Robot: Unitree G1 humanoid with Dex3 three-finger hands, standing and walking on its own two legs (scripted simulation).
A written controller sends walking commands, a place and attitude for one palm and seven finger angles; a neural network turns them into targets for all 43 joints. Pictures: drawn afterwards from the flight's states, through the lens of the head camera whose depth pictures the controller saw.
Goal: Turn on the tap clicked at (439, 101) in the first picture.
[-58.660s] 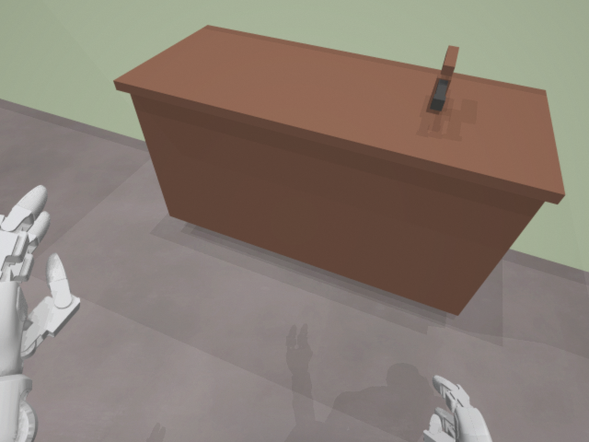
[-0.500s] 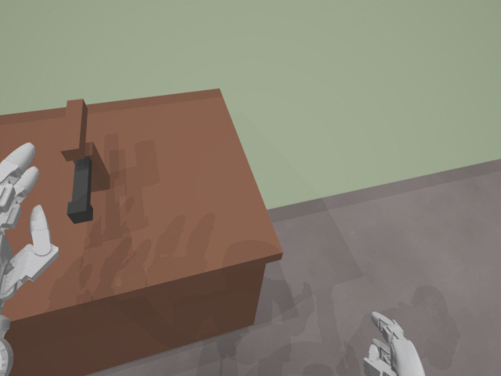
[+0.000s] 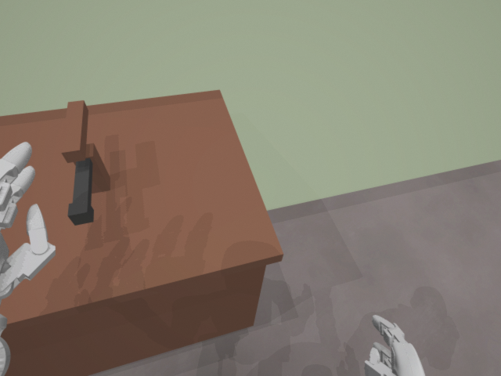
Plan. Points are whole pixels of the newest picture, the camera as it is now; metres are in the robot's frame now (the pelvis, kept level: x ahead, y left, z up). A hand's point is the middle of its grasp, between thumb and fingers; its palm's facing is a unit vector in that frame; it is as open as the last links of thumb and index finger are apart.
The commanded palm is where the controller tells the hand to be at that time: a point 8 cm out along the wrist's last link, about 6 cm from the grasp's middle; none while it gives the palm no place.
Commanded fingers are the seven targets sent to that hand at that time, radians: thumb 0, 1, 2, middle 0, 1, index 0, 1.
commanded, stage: shuffle to correct the standing spot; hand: left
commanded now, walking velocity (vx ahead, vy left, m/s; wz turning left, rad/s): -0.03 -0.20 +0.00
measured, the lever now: (81, 212) +0.34 +0.30 +0.05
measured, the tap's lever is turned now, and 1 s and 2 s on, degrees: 0 0 0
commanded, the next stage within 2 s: none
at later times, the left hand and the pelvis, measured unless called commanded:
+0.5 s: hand (52, 253) +0.21 +0.23 +0.17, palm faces +0.33 -0.86 -0.40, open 7.4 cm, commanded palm +0.15 +0.28 +0.18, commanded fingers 0.00 0.90 0.90 -0.20 -0.30 -0.20 -0.30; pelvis +0.00 -0.01 +0.00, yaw +0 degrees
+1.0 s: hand (59, 253) +0.22 +0.23 +0.17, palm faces +0.32 -0.85 -0.41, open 7.4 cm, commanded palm +0.16 +0.27 +0.18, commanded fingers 0.00 0.90 0.90 -0.20 -0.30 -0.20 -0.30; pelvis +0.00 -0.01 +0.00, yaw +0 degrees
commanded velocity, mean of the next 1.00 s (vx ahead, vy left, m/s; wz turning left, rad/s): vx -0.02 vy -0.20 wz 0.00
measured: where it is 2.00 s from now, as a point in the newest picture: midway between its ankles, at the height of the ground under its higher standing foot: outside the picture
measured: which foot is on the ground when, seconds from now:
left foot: down 0.00-1.00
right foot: down 0.00-1.00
